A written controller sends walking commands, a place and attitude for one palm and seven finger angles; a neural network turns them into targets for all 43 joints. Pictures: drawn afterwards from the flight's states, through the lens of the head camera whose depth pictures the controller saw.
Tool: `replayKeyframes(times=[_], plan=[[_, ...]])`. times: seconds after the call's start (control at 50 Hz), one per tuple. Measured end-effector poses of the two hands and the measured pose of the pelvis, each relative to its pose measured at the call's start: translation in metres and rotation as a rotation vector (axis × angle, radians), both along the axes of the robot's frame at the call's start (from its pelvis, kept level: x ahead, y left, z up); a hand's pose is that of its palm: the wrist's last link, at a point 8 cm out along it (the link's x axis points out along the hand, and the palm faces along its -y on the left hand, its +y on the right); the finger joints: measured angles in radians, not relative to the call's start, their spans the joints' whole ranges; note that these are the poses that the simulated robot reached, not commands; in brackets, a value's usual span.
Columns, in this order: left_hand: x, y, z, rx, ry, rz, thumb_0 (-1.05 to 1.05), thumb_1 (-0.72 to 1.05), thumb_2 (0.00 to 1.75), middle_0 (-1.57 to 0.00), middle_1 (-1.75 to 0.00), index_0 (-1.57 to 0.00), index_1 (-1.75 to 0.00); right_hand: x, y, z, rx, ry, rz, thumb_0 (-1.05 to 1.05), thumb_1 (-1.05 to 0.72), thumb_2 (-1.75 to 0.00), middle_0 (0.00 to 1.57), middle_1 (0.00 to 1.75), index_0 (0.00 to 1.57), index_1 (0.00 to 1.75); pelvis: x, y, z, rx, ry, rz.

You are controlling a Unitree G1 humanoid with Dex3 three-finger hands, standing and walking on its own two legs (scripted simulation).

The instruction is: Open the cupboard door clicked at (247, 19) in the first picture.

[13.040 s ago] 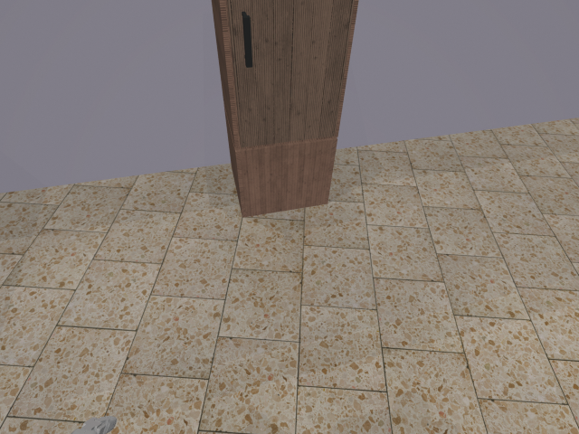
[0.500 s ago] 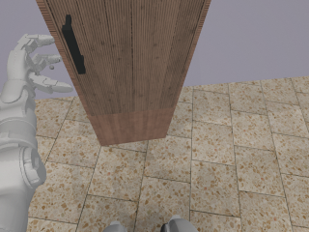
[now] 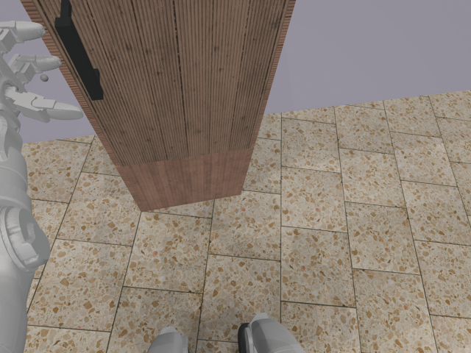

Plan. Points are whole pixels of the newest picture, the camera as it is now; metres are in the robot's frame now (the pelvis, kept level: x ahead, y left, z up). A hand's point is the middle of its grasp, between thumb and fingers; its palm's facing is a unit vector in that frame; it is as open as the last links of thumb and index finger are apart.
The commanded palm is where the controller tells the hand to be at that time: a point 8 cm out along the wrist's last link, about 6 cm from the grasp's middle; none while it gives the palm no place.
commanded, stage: slide the fingers in behind the handle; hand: left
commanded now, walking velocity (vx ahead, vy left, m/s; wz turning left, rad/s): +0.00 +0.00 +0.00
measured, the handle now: (82, 54) +0.58 +0.20 +0.11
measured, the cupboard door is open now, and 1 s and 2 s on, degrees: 0 0 0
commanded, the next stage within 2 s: close the thumb around the handle in 1.54 s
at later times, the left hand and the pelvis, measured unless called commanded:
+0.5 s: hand (70, 80) +0.53 +0.21 +0.11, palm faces +0.09 -1.00 +0.00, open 14.0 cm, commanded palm +0.50 +0.25 +0.10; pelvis +0.01 +0.01 +0.00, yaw +0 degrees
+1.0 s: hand (92, 81) +0.52 +0.18 +0.11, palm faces +0.10 -0.99 -0.02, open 14.0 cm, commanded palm +0.50 +0.22 +0.10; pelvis +0.01 +0.00 +0.00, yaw +1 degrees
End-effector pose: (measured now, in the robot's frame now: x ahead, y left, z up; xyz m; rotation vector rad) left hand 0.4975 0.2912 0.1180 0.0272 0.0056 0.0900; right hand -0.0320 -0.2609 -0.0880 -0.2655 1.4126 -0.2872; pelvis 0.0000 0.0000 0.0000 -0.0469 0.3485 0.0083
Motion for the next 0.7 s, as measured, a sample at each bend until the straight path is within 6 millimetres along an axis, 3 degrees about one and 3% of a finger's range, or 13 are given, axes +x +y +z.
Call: replayKeyframes(times=[0.12, 0.5, 0.7], plan=[[-0.001, -0.002, -0.006, -0.022, 0.023, -0.003, -0.01, -0.49, 0.3, -0.3, -1.2, -0.3, -1.2, 0.002, 0.003, 0.003, 0.001, 0.003, -0.006, 0.0, -0.91, -0.9, 0.2, 0.3, 0.21, 0.3, 0.004, 0.004, 0.002, -0.003, -0.004, -0.002], [0.004, -0.031, -0.01, -0.03, 0.015, 0.002, -0.01, -0.5, 0.3, -0.3, -1.2, -0.3, -1.2, 0.043, 0.021, -0.008, 0.056, -0.09, 0.036, 0.0, -0.91, -0.9, 0.2, 0.3, 0.21, 0.3, 0.012, 0.011, 0.002, -0.002, -0.014, 0.005], [0.005, -0.04, -0.009, -0.014, 0.003, 0.006, -0.01, -0.5, 0.3, -0.3, -1.2, -0.3, -1.2, 0.038, 0.017, -0.011, 0.065, -0.074, 0.037, 0.0, -0.91, -0.9, 0.2, 0.3, 0.21, 0.3, 0.01, 0.006, 0.001, 0.003, -0.015, 0.009]])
